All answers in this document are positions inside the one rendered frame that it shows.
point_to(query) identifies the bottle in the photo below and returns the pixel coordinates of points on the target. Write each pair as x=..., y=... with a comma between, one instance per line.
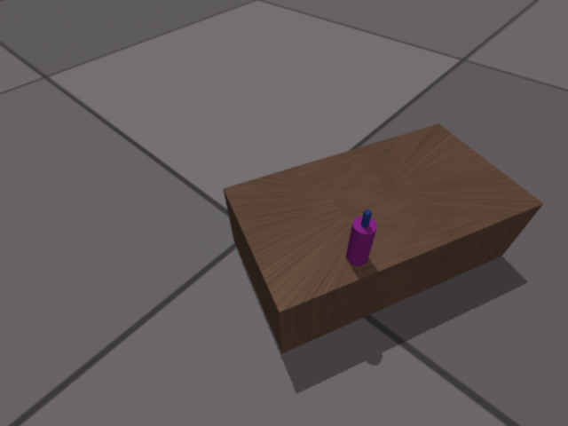
x=361, y=239

